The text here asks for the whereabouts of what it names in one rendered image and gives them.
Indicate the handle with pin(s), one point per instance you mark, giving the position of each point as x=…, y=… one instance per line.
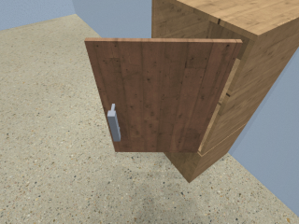
x=113, y=124

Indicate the cupboard door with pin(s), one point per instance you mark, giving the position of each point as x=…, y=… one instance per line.
x=165, y=90

